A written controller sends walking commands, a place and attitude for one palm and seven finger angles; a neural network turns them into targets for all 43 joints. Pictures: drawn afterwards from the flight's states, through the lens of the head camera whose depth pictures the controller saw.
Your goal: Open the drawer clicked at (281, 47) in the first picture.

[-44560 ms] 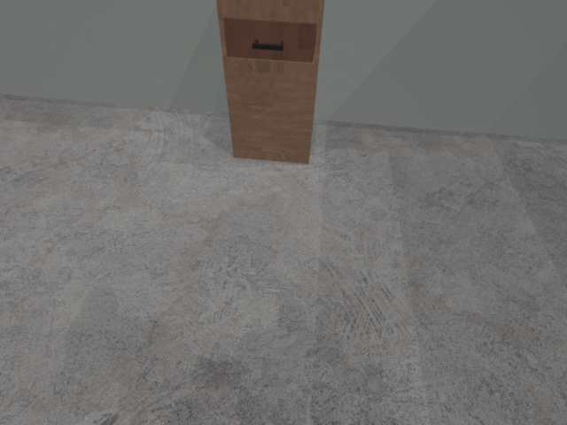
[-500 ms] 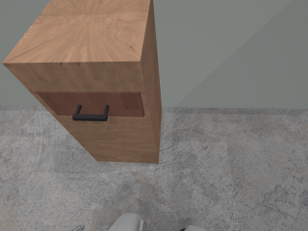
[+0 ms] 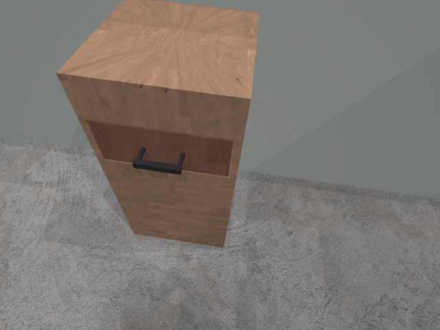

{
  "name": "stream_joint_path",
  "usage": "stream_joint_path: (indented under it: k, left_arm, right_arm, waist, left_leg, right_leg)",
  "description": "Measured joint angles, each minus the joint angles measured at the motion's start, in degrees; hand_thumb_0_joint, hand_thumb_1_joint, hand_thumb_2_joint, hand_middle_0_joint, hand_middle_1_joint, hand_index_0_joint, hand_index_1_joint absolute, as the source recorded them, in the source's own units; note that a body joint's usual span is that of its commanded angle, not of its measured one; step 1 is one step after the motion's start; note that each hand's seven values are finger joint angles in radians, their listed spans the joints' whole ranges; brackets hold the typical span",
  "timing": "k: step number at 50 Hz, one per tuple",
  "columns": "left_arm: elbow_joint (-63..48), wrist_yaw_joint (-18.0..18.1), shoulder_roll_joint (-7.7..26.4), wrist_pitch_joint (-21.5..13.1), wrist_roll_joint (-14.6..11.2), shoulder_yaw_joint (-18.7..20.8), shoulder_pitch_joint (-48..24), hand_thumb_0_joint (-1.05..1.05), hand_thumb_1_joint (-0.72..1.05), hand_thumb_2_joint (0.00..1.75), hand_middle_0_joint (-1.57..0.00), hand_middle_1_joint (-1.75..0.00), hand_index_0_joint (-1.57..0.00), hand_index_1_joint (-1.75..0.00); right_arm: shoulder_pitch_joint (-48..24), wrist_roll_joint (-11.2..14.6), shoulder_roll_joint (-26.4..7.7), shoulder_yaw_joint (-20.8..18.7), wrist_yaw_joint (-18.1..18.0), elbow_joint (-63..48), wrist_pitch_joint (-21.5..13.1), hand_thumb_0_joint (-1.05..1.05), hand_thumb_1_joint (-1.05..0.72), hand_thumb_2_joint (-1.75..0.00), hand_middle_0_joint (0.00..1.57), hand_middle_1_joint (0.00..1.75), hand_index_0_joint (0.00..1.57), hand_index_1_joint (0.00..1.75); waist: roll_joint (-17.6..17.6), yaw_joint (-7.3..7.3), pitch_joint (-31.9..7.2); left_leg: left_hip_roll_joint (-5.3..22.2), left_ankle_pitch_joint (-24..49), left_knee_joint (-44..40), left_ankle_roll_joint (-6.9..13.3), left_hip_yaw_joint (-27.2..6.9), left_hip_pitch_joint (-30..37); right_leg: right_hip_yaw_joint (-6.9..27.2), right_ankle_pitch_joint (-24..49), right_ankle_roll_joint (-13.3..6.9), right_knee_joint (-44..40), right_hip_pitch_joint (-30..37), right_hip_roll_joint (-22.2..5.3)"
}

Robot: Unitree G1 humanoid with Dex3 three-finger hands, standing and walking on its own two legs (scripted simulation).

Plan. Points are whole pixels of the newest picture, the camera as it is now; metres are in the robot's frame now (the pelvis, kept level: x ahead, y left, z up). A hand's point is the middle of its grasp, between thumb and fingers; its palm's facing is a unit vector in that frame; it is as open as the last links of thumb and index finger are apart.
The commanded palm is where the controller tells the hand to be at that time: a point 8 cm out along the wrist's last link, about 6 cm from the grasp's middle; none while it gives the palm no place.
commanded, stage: come to a stop and stand still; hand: left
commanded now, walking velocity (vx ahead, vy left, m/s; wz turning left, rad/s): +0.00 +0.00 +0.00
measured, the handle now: (159, 160) +0.53 +0.22 -0.11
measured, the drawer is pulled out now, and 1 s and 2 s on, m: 0.00 0.00 0.00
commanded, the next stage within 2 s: look again from close up in 0.34 s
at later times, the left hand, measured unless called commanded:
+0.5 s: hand out of the picture +0.07 +0.19 -0.17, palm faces -0.03 -0.98 -0.20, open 7.3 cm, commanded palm none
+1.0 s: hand out of the picture -0.01 +0.23 -0.17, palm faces -0.02 -0.97 -0.25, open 7.4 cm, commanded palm none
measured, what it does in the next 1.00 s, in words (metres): shifts its weight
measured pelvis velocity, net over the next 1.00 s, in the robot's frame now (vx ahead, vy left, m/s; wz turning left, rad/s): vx -0.05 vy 0.02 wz -0.02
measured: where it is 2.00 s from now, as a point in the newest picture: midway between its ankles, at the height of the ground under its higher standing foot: outside the picture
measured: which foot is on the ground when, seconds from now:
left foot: down 0.00-1.00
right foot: down 0.00-1.00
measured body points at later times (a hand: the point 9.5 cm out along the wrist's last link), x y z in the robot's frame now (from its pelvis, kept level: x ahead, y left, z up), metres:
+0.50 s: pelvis +0.01 +0.01 +0.00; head +0.03 +0.02 +0.45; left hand +0.08 +0.24 -0.16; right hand +0.00 -0.21 -0.15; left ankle -0.04 +0.12 -0.74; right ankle -0.01 -0.12 -0.74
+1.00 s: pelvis -0.05 +0.02 +0.00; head -0.06 +0.03 +0.45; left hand -0.01 +0.28 -0.15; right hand +0.01 -0.25 -0.14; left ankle -0.05 +0.12 -0.74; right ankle -0.01 -0.12 -0.74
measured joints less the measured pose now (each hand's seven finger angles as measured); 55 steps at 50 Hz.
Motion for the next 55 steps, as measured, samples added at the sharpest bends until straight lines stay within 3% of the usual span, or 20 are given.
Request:
stream_joint_path:
  k: [4, 7, 11, 22, 27, 32, 40, 55]
  left_arm:
    - [0.7, 0.0, -0.9, -1.0, -0.4, -0.7, -0.8, 0.01, 0.91, 0.90, -0.20, -0.29, -0.20, -0.30]
    - [1.2, 0.4, -2.7, -1.9, -0.6, -1.5, -1.9, 0.01, 0.91, 0.90, -0.20, -0.29, -0.20, -0.30]
    - [1.0, 1.0, -3.5, -2.2, -0.7, -1.8, -3.5, 0.01, 0.90, 0.90, -0.20, -0.29, -0.20, -0.30]
    - [0.5, 1.0, -3.8, -1.9, -0.8, -2.0, -6.0, 0.01, 0.91, 0.90, -0.20, -0.29, -0.20, -0.30]
    - [-3.1, 0.8, -2.4, -3.2, -0.4, -2.7, -3.2, 0.01, 0.91, 0.90, -0.20, -0.29, -0.20, -0.30]
    - [-4.6, 1.3, -0.9, -3.1, -0.5, -2.4, -0.8, 0.01, 0.91, 0.90, -0.20, -0.29, -0.20, -0.30]
    - [-5.1, 0.9, 1.0, -2.2, -0.6, -3.2, -0.6, 0.01, 0.90, 0.90, -0.20, -0.29, -0.20, -0.30]
    - [-2.0, 0.3, 0.0, -1.8, -0.2, -4.2, 2.4, 0.01, 0.90, 0.90, -0.20, -0.29, -0.20, -0.30]
  right_arm:
    - [0.9, 0.5, 0.5, 0.5, -0.9, 1.2, -0.9, 0.01, -0.92, -0.90, 0.20, 0.30, 0.21, 0.30]
    - [0.6, 1.0, -0.2, 0.2, -1.2, 1.3, -1.5, 0.01, -0.92, -0.90, 0.20, 0.30, 0.21, 0.30]
    - [0.7, 1.2, -0.1, 0.2, -1.3, 1.4, -1.7, 0.01, -0.92, -0.90, 0.20, 0.30, 0.21, 0.30]
    - [2.4, 0.7, 0.5, 0.6, -1.2, 3.6, -1.7, 0.00, -0.91, -0.90, 0.20, 0.30, 0.20, 0.30]
    - [4.2, 0.1, -1.2, 0.3, -0.8, -0.5, -2.9, 0.01, -0.91, -0.90, 0.21, 0.30, 0.21, 0.30]
    - [3.3, 0.5, -4.3, -0.6, -1.1, -2.7, -1.9, 0.01, -0.91, -0.90, 0.20, 0.30, 0.21, 0.30]
    - [-0.6, 0.5, -6.7, -0.2, -0.1, -3.8, -1.4, 0.01, -0.91, -0.90, 0.20, 0.30, 0.20, 0.30]
    - [1.1, 0.5, -5.2, 0.9, 1.2, -1.1, -0.5, 0.01, -0.91, -0.90, 0.20, 0.30, 0.20, 0.30]
  waist:
    - [-0.3, -0.13, 0.4]
    - [2.1, -1.47, 1.5]
    - [2.4, -2.78, 1.9]
    - [2.2, -3.10, 0.8]
    - [2.6, -4.02, -0.4]
    - [3.8, -3.95, -2.4]
    - [3.2, -2.55, -3.0]
    - [2.6, -1.95, -2.1]
  left_leg:
    - [-1.3, -0.6, -0.1, 0.6, 1.2, 0.8]
    - [-0.4, -1.3, 0.5, 0.8, 1.3, 1.3]
    - [-0.4, -1.3, 0.2, 1.0, 1.4, 2.4]
    - [-0.2, -0.5, -1.6, 1.0, 1.5, 4.3]
    - [-0.4, -2.1, 2.7, 1.0, 1.0, 1.3]
    - [0.2, -4.3, 7.1, 0.9, 1.0, 0.3]
    - [0.3, -2.2, 6.5, 1.1, 1.5, 0.6]
    - [-0.6, 2.5, 2.6, 1.8, 1.6, -1.4]
  right_leg:
    - [0.6, 1.3, -0.3, -3.8, 4.3, 0.2]
    - [0.6, 1.9, 0.6, -6.0, 6.1, 1.1]
    - [0.7, 2.3, 0.9, -6.8, 7.3, 1.1]
    - [0.7, 3.4, 0.9, -9.0, 9.4, 1.4]
    - [0.3, 1.5, 0.3, -4.4, 6.4, 1.1]
    - [0.2, 0.3, 0.5, -1.8, 6.1, 1.5]
    - [0.7, 3.2, 0.7, -3.6, 6.8, 1.8]
    - [0.8, 8.5, 1.4, -8.7, 5.6, 0.9]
